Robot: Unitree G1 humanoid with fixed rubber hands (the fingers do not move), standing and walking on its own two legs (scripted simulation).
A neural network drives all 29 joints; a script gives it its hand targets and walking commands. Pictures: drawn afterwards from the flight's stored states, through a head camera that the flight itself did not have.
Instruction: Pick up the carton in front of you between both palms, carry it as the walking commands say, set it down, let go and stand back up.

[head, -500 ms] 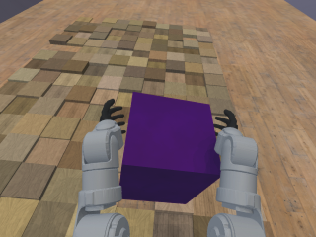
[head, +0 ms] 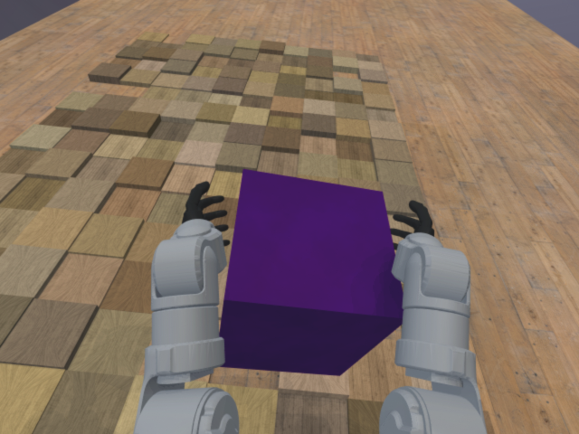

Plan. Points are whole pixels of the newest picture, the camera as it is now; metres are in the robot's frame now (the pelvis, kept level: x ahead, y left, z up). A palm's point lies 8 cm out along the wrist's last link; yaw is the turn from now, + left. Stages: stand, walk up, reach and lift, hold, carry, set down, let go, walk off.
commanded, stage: carry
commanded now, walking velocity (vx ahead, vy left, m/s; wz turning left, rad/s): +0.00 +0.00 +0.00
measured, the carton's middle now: (296, 281) +0.34 +0.00 +0.03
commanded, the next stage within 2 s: none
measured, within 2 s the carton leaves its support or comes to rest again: neither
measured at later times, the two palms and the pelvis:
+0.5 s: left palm (192, 233) +0.33 +0.15 +0.13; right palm (410, 251) +0.33 -0.14 +0.13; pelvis +0.00 +0.01 +0.00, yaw +0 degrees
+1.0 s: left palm (197, 239) +0.32 +0.14 +0.14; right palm (422, 258) +0.31 -0.15 +0.13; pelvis -0.01 +0.00 +0.00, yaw +0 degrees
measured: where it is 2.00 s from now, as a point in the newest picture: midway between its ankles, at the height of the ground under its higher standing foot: outside the picture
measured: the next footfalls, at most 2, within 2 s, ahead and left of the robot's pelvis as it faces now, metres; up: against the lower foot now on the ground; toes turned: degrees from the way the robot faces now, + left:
none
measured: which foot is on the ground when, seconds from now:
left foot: down 0.00-1.00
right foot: down 0.00-1.00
